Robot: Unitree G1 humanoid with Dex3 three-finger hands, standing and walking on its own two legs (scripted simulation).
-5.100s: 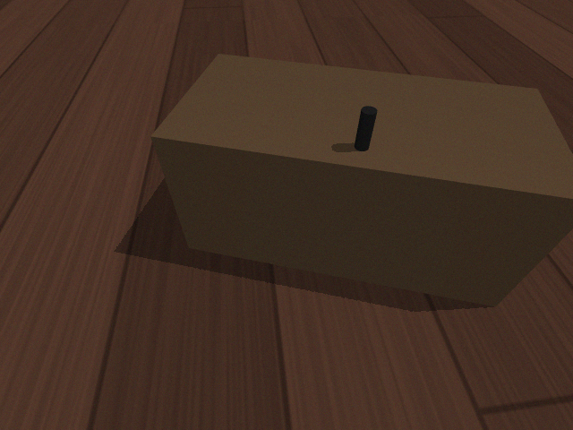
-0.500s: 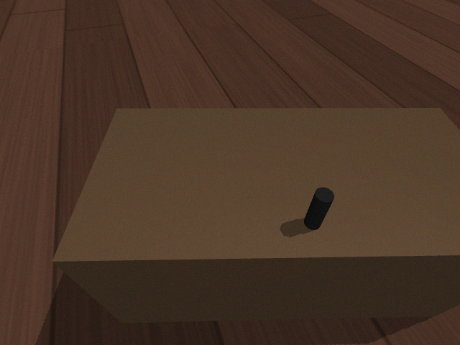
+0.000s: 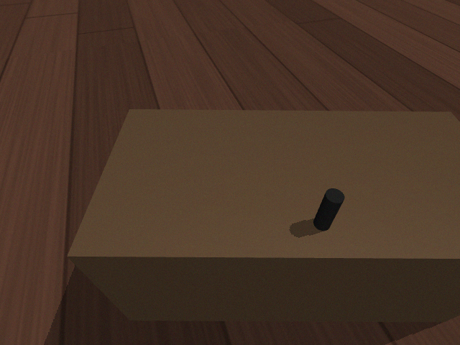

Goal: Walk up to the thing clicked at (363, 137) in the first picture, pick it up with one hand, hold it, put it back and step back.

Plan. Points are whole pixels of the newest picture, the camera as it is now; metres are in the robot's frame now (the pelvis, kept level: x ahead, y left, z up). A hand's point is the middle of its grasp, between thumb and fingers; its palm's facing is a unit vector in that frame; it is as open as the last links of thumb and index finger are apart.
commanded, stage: stand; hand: right
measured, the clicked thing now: (327, 210) +0.46 -0.23 -0.12
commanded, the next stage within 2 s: rise first in 1.62 s
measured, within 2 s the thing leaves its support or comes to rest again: neither
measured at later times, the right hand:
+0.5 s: hand out of the picture +0.07 -0.24 -0.16, palm faces -0.02 +0.94 -0.34, open 7.3 cm
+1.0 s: hand out of the picture +0.08 -0.24 -0.16, palm faces -0.03 +0.94 -0.34, open 7.3 cm
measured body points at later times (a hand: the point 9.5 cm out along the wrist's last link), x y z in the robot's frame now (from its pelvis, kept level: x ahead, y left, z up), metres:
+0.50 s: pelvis +0.00 +0.01 +0.00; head +0.00 +0.01 +0.45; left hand +0.07 +0.31 -0.14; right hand +0.07 -0.29 -0.13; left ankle +0.01 +0.12 -0.75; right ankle +0.00 -0.13 -0.75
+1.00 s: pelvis +0.00 +0.01 +0.00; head +0.01 +0.02 +0.45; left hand +0.07 +0.31 -0.13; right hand +0.08 -0.29 -0.13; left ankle +0.01 +0.12 -0.75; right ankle +0.00 -0.13 -0.75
